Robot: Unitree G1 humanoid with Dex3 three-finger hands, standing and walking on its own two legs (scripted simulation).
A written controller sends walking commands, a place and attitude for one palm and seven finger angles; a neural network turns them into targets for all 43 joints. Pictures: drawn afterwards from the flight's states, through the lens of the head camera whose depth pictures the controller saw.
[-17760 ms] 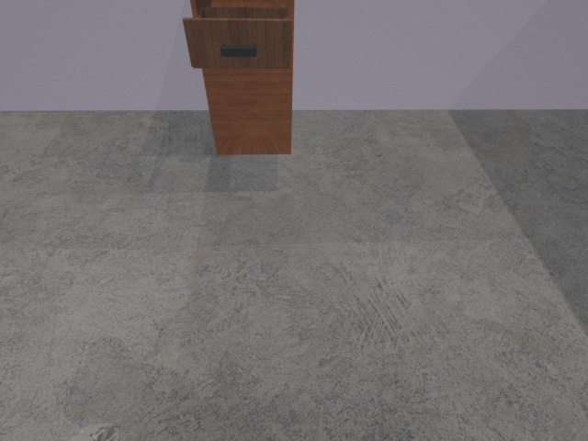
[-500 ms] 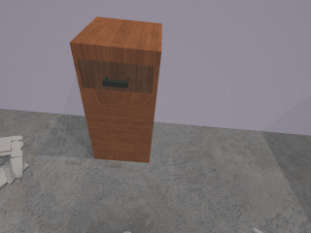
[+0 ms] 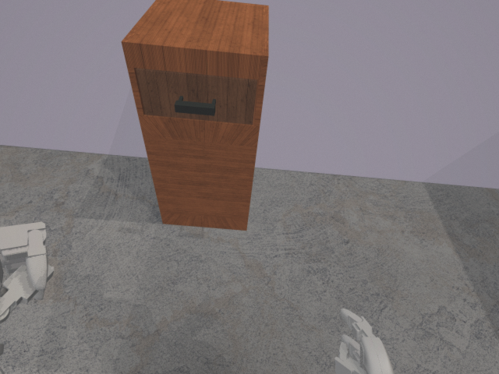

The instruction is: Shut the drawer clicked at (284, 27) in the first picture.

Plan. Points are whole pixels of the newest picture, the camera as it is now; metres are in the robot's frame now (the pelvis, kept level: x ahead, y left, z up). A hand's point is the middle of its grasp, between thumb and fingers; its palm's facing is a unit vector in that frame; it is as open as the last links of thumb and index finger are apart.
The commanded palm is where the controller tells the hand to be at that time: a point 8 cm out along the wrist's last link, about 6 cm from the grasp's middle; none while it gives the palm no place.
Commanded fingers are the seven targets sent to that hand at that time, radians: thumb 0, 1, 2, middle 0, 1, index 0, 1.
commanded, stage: stop stepping back and stand still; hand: left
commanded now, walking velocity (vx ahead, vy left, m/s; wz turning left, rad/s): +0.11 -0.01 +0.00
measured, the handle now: (196, 104) +0.87 +0.20 -0.06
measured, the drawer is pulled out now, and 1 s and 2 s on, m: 0.00 0.00 0.00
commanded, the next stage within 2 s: let the arm hang, fingers relaxed in 0.50 s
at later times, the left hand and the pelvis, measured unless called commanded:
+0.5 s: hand (74, 257) +0.21 +0.22 +0.16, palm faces +0.34 -0.81 -0.47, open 3.3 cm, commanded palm +0.15 +0.27 +0.18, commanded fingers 0.00 0.90 0.90 -1.40 -1.60 -1.40 -1.60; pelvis +0.02 -0.02 +0.00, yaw +1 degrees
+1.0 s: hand out of the picture +0.01 +0.20 -0.18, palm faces +0.07 -0.97 -0.23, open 3.6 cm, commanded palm none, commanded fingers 0.00 0.90 0.90 -0.56 -0.69 -0.56 -0.69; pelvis +0.01 +0.00 +0.00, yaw +3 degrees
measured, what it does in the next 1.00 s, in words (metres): steps on the spot: right foot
